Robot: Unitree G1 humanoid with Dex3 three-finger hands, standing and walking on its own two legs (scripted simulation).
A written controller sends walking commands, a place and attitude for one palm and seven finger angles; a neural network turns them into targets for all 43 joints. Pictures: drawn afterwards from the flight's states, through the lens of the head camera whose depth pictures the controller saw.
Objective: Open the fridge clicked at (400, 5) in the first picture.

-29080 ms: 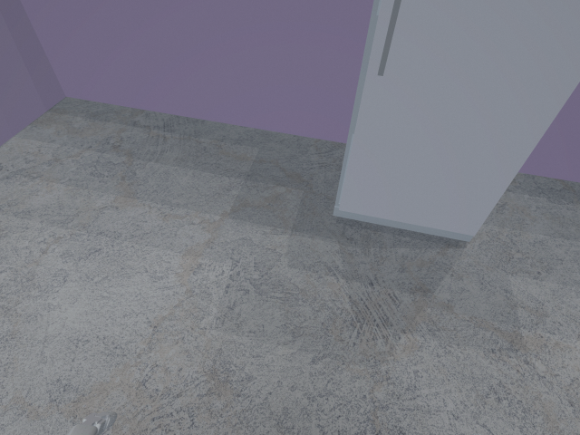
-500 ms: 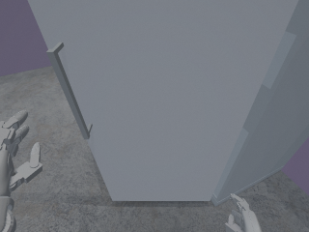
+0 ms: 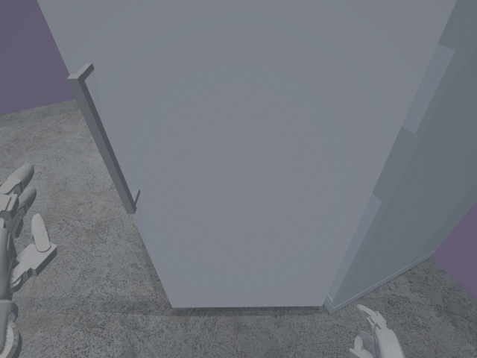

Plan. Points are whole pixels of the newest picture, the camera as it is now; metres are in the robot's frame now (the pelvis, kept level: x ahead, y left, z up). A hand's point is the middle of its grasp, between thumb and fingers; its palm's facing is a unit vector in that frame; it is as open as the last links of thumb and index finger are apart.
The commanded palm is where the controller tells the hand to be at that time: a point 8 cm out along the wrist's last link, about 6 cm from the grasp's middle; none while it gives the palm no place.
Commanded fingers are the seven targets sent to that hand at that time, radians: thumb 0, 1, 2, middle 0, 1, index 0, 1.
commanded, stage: step back with the hand held close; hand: left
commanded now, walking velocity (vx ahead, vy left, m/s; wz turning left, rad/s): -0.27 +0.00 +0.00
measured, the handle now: (112, 150) +0.43 +0.30 +0.14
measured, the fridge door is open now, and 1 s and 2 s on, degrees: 64 64 64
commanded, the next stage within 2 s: stop stepping back and stand still in 1.08 s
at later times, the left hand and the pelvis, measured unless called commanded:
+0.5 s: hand out of the picture +0.13 +0.30 +0.15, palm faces +0.44 -0.77 -0.46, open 7.4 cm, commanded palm +0.07 +0.33 +0.17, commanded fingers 0.00 0.90 0.90 -0.20 -0.30 -0.20 -0.30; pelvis -0.07 +0.03 -0.01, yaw +0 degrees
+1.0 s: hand out of the picture +0.06 +0.33 +0.17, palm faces +0.46 -0.80 -0.38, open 7.4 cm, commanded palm +0.01 +0.35 +0.17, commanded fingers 0.00 0.90 0.90 -0.20 -0.30 -0.20 -0.30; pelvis -0.13 +0.05 +0.00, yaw +0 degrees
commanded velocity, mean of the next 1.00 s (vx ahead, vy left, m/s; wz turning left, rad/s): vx -0.31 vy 0.00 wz -0.03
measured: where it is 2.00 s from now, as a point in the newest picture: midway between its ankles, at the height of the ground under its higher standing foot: outside the picture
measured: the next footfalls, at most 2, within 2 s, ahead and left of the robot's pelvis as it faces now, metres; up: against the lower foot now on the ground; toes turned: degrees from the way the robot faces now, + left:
right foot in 1.08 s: -0.26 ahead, -0.08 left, +0.00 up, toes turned -2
left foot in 1.52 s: -0.11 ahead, +0.15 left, +0.00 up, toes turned -4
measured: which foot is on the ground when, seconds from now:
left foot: down 0.00-1.00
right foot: down 0.00-0.72, up 0.74-1.00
